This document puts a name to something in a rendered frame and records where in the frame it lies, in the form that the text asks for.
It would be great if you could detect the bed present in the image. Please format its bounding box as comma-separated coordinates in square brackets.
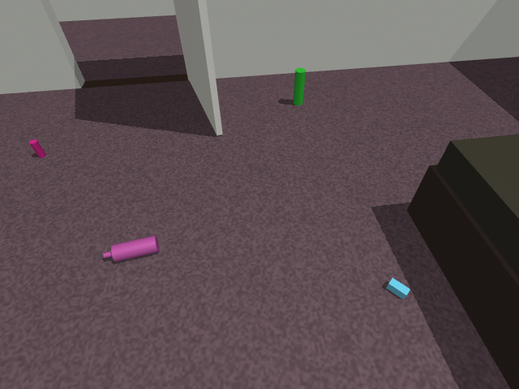
[407, 134, 519, 389]

